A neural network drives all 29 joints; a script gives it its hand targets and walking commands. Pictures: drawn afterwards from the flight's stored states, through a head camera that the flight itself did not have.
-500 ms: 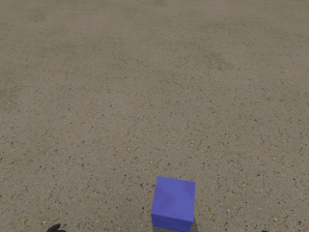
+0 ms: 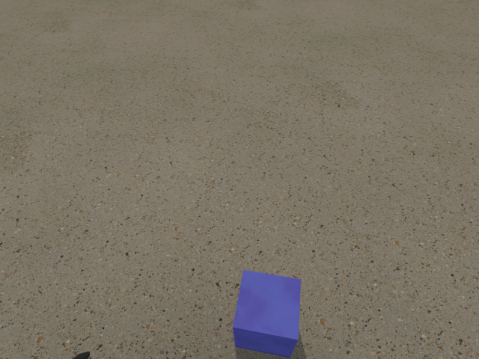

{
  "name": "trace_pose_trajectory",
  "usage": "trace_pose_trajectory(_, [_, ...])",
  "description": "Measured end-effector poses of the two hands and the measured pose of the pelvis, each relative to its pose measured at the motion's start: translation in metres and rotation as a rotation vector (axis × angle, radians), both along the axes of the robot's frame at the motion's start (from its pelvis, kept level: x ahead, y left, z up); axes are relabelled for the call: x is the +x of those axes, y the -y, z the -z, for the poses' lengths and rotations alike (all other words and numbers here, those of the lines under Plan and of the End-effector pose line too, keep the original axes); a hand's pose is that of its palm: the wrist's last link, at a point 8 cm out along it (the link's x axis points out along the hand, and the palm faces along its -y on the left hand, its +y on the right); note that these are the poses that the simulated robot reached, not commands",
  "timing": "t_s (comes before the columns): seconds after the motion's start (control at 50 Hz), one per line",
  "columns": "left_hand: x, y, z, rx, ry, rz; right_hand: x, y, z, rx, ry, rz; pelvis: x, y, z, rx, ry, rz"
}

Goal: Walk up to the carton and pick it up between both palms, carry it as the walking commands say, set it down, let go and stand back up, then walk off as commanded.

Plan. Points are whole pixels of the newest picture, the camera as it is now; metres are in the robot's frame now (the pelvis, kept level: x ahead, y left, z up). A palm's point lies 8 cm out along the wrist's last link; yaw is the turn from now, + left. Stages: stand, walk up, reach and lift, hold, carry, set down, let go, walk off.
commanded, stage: stand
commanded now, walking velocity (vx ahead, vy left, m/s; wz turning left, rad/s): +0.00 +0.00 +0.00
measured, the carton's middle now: (266, 314) +0.41 -0.07 -0.65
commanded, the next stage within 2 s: walk off in 0.34 s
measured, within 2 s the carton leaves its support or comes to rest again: rests again in 1.22 s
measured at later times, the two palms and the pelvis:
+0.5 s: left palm out of the picture +0.09 +0.31 -0.10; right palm out of the picture +0.08 -0.31 -0.11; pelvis +0.00 +0.00 +0.00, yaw +0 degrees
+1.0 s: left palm out of the picture +0.08 +0.17 -0.13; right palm (452, 358) +0.17 -0.36 -0.13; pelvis +0.11 -0.09 +0.00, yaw -3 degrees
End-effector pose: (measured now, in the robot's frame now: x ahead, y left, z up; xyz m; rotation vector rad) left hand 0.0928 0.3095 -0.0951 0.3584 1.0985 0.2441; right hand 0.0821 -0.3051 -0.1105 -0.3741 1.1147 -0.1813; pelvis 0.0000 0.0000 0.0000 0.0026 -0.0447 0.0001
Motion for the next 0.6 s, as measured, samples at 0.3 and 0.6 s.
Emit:
trace_pose_trajectory(0.3, [-0.002, -0.002, 0.001, 0.000, -0.013, -0.002, -0.002, 0.001, 0.000, -0.002, -0.011, 0.006, -0.002, -0.001, -0.001, 0.001, 0.000, 0.002])
trace_pose_trajectory(0.6, [-0.012, 0.003, 0.009, -0.020, -0.067, -0.019, -0.008, -0.004, 0.003, 0.013, -0.037, 0.010, 0.001, 0.000, 0.000, -0.002, -0.010, 0.009])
